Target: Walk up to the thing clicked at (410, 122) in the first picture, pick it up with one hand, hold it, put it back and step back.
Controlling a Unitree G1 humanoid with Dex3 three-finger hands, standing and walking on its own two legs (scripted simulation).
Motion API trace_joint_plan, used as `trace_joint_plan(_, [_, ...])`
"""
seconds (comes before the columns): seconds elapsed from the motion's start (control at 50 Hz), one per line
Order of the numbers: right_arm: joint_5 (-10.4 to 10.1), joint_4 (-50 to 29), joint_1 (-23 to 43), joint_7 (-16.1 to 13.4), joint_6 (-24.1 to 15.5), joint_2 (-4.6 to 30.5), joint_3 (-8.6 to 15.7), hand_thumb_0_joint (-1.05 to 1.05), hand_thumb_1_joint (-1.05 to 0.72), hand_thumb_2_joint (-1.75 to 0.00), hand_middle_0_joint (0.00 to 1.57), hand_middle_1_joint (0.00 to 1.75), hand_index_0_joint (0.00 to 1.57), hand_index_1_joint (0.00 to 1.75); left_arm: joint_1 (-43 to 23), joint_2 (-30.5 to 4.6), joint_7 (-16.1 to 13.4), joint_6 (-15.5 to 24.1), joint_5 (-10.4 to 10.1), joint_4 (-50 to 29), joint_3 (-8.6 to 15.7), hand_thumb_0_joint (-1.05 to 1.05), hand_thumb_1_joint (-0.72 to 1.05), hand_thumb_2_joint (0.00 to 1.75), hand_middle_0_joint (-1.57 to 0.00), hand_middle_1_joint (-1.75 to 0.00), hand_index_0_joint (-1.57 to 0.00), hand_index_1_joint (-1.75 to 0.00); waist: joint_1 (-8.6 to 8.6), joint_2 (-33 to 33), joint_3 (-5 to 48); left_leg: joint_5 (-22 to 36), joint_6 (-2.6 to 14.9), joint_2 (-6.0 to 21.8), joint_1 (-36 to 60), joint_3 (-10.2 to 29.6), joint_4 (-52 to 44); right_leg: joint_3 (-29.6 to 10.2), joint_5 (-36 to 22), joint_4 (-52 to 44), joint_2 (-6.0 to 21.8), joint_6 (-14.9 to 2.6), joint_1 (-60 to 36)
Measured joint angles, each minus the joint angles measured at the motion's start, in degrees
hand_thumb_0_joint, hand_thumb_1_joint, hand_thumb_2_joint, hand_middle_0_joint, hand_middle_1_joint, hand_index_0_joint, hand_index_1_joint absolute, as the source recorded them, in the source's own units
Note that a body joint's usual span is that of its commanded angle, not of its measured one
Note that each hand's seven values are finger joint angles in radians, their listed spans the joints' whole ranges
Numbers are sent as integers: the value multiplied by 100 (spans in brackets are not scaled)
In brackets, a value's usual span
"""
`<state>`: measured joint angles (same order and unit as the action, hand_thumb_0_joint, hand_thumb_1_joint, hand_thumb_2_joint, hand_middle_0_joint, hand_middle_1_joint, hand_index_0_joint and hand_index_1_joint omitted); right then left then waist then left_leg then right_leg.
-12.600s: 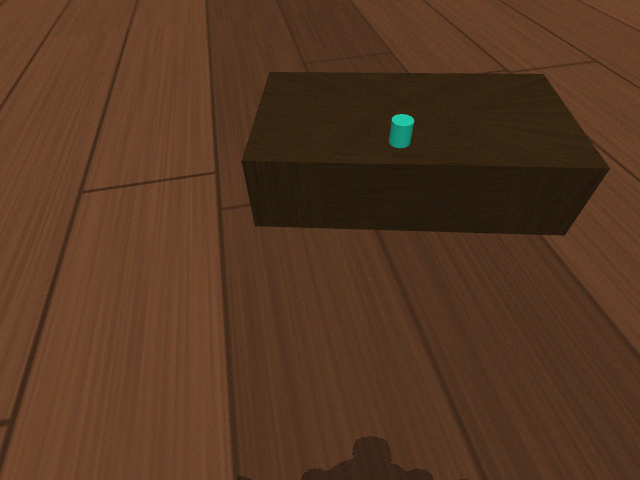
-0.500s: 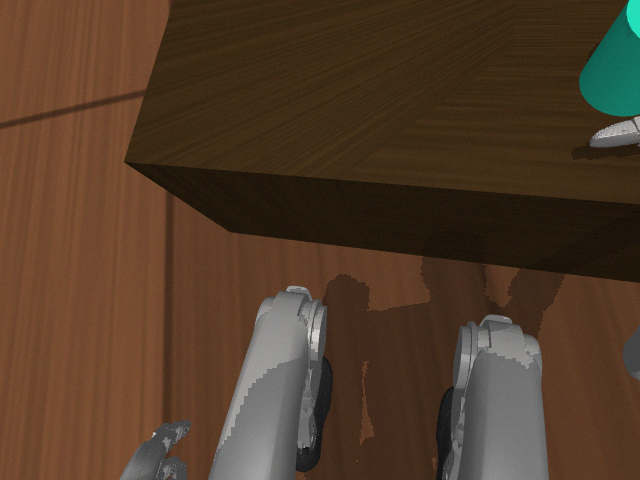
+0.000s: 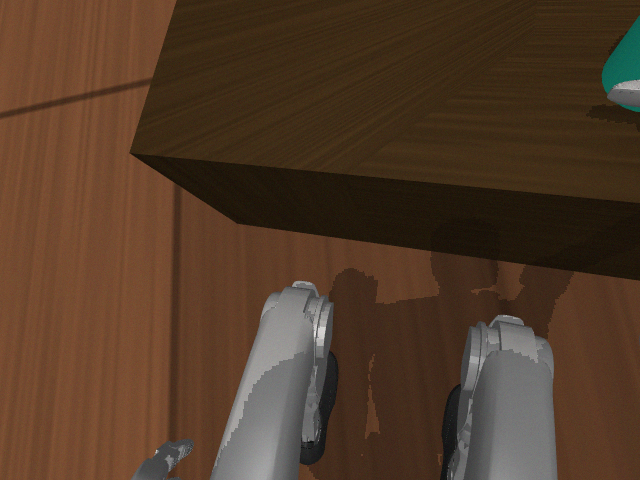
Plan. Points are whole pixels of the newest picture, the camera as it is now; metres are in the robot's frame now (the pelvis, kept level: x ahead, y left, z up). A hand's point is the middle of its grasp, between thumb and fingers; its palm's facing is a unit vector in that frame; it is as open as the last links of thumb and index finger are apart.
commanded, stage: close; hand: right
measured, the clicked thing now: out of the picture +0.58 -0.25 +0.01
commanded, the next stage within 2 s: settle in 0.22 s
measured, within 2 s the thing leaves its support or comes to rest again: leaves its support in 0.58 s
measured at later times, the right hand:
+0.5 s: hand out of the picture +0.56 -0.25 +0.02, palm faces +0.20 +0.98 -0.04, open 11.4 cm
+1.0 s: hand out of the picture +0.56 -0.25 +0.10, palm faces +0.20 +0.98 -0.04, open 11.4 cm
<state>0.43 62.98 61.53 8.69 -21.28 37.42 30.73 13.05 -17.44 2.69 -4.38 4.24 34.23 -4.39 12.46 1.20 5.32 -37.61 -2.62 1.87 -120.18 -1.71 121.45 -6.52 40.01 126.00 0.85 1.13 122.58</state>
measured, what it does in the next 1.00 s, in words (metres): rises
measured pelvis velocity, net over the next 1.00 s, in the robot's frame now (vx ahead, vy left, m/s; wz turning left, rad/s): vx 0.01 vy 0.00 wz -0.01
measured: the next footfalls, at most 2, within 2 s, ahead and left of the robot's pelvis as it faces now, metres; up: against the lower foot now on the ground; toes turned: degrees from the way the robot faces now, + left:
none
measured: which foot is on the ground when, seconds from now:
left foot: down 0.00-1.00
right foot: down 0.00-1.00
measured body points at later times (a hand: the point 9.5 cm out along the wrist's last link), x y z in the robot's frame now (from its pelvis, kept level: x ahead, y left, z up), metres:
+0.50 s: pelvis +0.00 +0.00 +0.01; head +0.23 -0.05 +0.39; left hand +0.06 +0.28 -0.10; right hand +0.54 -0.30 +0.03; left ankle +0.10 +0.14 -0.36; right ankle +0.07 -0.13 -0.36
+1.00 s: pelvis +0.01 +0.00 +0.07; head +0.22 -0.04 +0.46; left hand +0.07 +0.28 -0.04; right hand +0.54 -0.30 +0.10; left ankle +0.10 +0.14 -0.36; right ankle +0.07 -0.13 -0.36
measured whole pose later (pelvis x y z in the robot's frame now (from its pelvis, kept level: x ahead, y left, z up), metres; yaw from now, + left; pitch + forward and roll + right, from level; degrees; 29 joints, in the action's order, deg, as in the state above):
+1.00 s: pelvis +0.01 +0.00 +0.07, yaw -1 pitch +36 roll +5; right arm -0.9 61.0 57.9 8.2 -18.2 33.9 28.6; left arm 13.2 -16.8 0.8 -2.4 2.1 34.7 -1.9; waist 11.3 2.2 8.3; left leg -35.9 -2.4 1.7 -109.3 -1.3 108.8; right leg -4.7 38.5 112.8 1.9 0.6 111.0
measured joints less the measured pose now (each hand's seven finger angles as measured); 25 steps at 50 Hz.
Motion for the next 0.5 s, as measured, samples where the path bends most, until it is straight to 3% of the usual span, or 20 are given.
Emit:
trace_joint_plan(0.14, [2,-91,-85,-15,79,-108,-136,-1,38,-42,75,60,79,62,18,-12,4,3,-30,21,44,0,91,89,-20,-30,-20,-29,-23,27,40,2,-7,22,82,-4,-92,8,-18,-83,-16,-18,-56])
trace_joint_plan(0.34, [-83,-205,-324,-29,-29,-293,-121,0,44,-88,67,81,71,84,-18,-26,-19,47,-55,58,112,0,91,88,-20,-29,-20,-28,-59,64,103,-4,-25,21,147,19,-179,44,-8,-171,-6,-46,-126])
trace_joint_plan(0.5, [-23,-337,-392,-10,0,-348,-92,0,53,-102,62,94,66,98,-67,-17,-34,46,-53,56,173,0,91,88,-21,-29,-20,-29,-73,57,78,-14,-17,27,157,49,-156,73,-8,-178,-10,-33,-158])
